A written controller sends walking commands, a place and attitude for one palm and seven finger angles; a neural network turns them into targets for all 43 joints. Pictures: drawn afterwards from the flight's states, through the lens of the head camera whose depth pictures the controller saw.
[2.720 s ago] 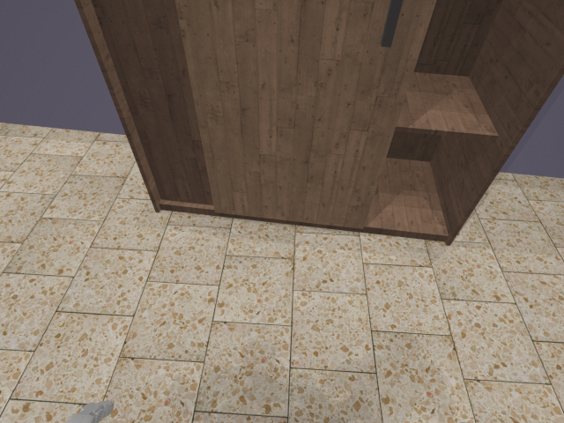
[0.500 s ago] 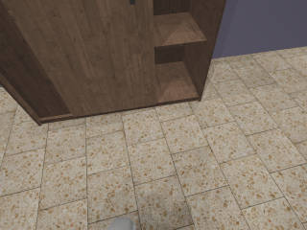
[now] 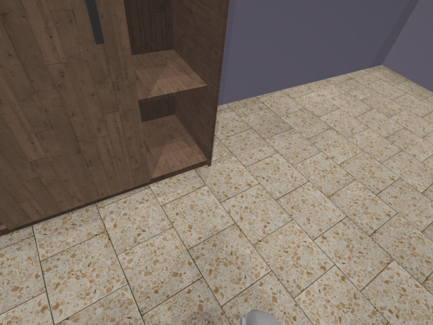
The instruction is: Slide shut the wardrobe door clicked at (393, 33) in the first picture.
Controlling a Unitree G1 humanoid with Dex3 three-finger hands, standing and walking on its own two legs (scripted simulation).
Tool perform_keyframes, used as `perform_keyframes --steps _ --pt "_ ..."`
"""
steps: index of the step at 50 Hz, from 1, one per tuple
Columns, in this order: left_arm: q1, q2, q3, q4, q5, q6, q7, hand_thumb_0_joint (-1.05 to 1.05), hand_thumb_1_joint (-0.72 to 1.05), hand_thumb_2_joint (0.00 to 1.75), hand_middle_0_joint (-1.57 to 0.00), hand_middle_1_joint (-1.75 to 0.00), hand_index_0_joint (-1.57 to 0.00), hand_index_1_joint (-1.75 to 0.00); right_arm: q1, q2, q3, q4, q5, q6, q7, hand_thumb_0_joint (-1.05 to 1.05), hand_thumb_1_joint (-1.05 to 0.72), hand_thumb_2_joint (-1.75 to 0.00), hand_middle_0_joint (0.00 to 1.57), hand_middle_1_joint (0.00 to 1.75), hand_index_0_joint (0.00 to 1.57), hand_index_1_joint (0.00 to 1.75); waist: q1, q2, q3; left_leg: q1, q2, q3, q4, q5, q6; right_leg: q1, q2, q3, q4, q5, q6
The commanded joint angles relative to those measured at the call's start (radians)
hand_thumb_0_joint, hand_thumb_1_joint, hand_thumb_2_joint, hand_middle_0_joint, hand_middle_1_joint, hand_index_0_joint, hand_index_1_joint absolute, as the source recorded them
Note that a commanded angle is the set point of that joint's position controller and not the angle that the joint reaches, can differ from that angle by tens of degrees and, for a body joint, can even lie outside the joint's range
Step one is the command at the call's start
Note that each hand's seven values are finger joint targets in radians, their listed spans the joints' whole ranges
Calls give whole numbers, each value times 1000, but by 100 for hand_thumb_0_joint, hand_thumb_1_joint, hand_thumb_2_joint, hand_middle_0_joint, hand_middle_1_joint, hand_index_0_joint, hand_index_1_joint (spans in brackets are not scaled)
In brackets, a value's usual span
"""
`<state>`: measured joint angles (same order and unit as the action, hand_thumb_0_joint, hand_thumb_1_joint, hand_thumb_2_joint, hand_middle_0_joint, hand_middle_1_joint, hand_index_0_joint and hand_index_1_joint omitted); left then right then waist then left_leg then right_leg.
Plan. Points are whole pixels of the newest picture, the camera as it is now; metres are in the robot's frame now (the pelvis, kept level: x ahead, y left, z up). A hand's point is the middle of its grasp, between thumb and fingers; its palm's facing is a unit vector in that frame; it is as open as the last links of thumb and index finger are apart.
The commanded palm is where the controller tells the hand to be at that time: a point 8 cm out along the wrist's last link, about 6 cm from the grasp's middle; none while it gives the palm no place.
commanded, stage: walk to a spot facing it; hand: left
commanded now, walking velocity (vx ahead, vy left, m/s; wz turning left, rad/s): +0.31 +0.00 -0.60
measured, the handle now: out of the picture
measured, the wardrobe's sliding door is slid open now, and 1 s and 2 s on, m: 0.38 0.38 0.38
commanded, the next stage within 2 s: turn to face it in 0.46 s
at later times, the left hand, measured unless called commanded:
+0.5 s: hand (199, 246) +0.34 +0.06 -0.17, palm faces -0.27 -0.94 -0.22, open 7.2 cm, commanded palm none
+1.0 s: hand (187, 244) +0.36 +0.09 -0.19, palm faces -0.04 -0.99 -0.16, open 7.4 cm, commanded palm none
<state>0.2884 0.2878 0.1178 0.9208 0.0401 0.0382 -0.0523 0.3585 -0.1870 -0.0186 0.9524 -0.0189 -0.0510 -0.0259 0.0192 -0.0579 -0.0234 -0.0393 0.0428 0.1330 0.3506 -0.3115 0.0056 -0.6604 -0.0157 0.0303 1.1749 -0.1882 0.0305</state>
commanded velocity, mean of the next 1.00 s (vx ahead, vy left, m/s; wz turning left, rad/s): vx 0.16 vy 0.00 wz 0.09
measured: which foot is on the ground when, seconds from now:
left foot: down 0.00-0.26, up 0.28-0.80, down 0.82-1.00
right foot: up 0.00-0.26, down 0.28-0.86, up 0.88-1.00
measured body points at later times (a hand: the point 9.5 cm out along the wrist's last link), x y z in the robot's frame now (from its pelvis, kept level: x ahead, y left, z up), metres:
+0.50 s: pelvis +0.19 -0.09 -0.01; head +0.22 -0.10 +0.44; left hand +0.36 +0.11 -0.15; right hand +0.14 -0.33 -0.16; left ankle +0.25 +0.07 -0.65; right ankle +0.23 -0.15 -0.74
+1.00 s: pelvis +0.33 -0.08 -0.01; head +0.36 -0.06 +0.44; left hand +0.36 +0.14 -0.18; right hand +0.37 -0.33 -0.15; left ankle +0.39 -0.02 -0.74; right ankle +0.29 -0.22 -0.67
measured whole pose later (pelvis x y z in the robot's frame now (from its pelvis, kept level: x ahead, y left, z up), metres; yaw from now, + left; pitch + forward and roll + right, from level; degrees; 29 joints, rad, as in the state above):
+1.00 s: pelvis +0.33 -0.08 -0.01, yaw -7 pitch -2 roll -1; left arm 0.29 0.17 0.06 1.04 0.01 0.02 0.03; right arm 0.19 -0.16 -0.03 0.98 -0.02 0.00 -0.02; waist 0.02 -0.04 0.07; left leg -0.29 -0.02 0.07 0.54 -0.22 0.08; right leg -0.43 -0.05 -0.04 1.09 -0.47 0.04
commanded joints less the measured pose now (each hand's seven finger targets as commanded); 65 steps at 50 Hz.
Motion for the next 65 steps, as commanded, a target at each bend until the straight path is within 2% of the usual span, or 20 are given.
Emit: perform_keyframes --steps 1,8,10,12,13,14,15,18,22,27,35,39,40,41,42,43,46,53,61,65 --pt "-143 -26 -27 -104 -4 -20 -14 0 90 90 -20 -30 -20 -30 85 -128 -28 -19 3 -37 -11 0 -90 -90 20 30 20 30 -35 186 183 49 251 -98 -151 298 99 -234 -58 -50 -22 42 13" --pt "-309 -56 -54 -129 -15 -39 -20 0 90 90 -20 -30 -20 -30 181 -147 -37 49 -11 -30 -10 0 -90 -90 20 30 20 30 -82 220 192 106 268 78 -53 709 96 -7 -13 -195 -455 -4 -51" --pt "-195 -26 -44 -92 -13 -47 -11 0 90 90 -20 -30 -20 -30 158 -186 -51 52 -8 -29 -8 0 -90 -90 20 30 20 30 -23 207 88 133 287 118 113 993 81 172 38 -219 -504 -46 -92" --pt "55 40 -19 -14 -6 -68 -1 0 90 90 -20 -30 -20 -30 115 -208 -55 34 4 -26 -2 0 -90 -90 20 30 20 30 101 183 -74 -9 243 162 463 928 17 594 77 -234 -628 45 -126" --pt "173 154 7 19 -5 -80 12 0 90 90 -20 -30 -20 -30 150 -159 -47 24 23 -24 14 0 -90 -90 20 30 20 30 145 -3 -218 -306 184 149 769 401 -27 942 -149 38 -662 48 -202" --pt "238 246 23 25 -25 -83 34 0 90 90 -20 -30 -20 -30 167 -89 -36 -15 31 -29 9 0 -90 -90 20 30 20 30 130 -178 -366 -559 23 48 1137 -274 -66 1092 -436 585 -738 210 -328" --pt "201 250 31 16 -41 -70 45 0 90 90 -20 -30 -20 -30 49 -111 -42 -43 30 -27 2 0 -90 -90 20 30 20 30 133 -38 -292 -616 64 -97 1175 -230 -28 1000 -422 542 -814 163 -349" --pt "-21 118 -19 -22 -39 -77 51 0 90 90 -20 -30 -20 -30 5 -99 -45 -6 3 -6 9 0 -90 -90 20 30 20 30 19 112 -26 -520 157 -121 1041 -21 -33 500 -305 290 -904 18 -245" --pt "-84 53 -38 -6 -21 -97 55 0 90 90 -20 -30 -20 -30 118 -45 -39 41 -12 39 13 0 -90 -90 20 30 20 30 -74 23 25 -446 144 -99 892 55 -49 294 -198 102 -961 45 -202" --pt "-18 18 -42 28 -25 -108 56 0 90 90 -20 -30 -20 -30 1 -46 -40 7 -14 38 25 0 -90 -90 20 30 20 30 -46 -28 51 -532 134 -95 716 133 -62 365 -174 110 -979 46 -214" --pt "111 -8 -70 103 -20 -113 83 0 90 90 -20 -30 -20 -30 -166 -4 -16 1 5 25 28 0 -90 -90 20 30 20 30 10 -8 39 -492 55 -66 398 57 -38 638 -227 22 -845 633 -186" --pt "99 14 -60 110 -23 -93 93 0 90 90 -20 -30 -20 -30 -126 -34 -21 18 4 30 22 0 -90 -90 20 30 20 30 -21 -25 26 -337 7 -36 244 105 -12 654 -230 -48 -693 766 -142" --pt "99 16 -58 109 -27 -88 95 0 90 90 -20 -30 -20 -30 -65 -51 -27 34 -1 31 20 0 -90 -90 20 30 20 30 -46 -5 -4 -239 -5 -39 167 212 0 634 -210 -78 -581 739 -110" --pt "102 9 -54 97 -34 -84 93 0 90 90 -20 -30 -20 -30 14 -104 -38 44 -8 28 16 0 -90 -90 20 30 20 30 -80 88 -67 -62 86 -137 136 540 53 514 -159 -135 -412 559 -57" --pt "126 -31 -58 73 -49 -82 92 0 90 90 -20 -30 -20 -30 71 -174 -53 46 -12 28 13 0 -90 -90 20 30 20 30 -82 302 -123 145 313 -407 139 1017 193 241 -34 -178 -176 -54 8" --pt "92 -22 -64 49 -40 -80 98 0 90 90 -20 -30 -20 -30 78 -189 -47 58 4 41 8 0 -90 -90 20 30 20 30 -73 290 -106 101 392 -471 82 1102 286 185 -3 -95 -14 -479 13" --pt "-1 -19 -42 36 -26 -49 89 0 90 90 -20 -30 -20 -30 -67 -146 -45 9 4 45 -3 0 -90 -90 20 30 20 30 -38 150 17 -112 290 -425 -8 599 229 134 -70 -16 0 -342 19" --pt "17 -29 -24 23 -20 -8 78 0 90 90 -20 -30 -20 -30 -151 -171 -69 -41 3 57 13 0 -90 -90 20 30 20 30 -14 199 26 -277 157 -359 -103 77 154 192 -61 -46 -139 -157 45" --pt "-92 -16 -25 -60 -30 -20 80 0 90 90 -20 -30 -20 -30 -101 -208 -101 -50 -7 69 13 0 -90 -90 20 30 20 30 -47 243 -21 -182 150 -494 4 323 175 253 -6 -41 -418 -239 44" --pt "6 34 -18 -56 -36 -40 89 0 90 90 -20 -30 -20 -30 -148 -189 -105 -83 6 73 21 0 -90 -90 20 30 20 30 15 168 -75 -346 68 -472 156 318 89 577 -37 -11 -805 -27 25"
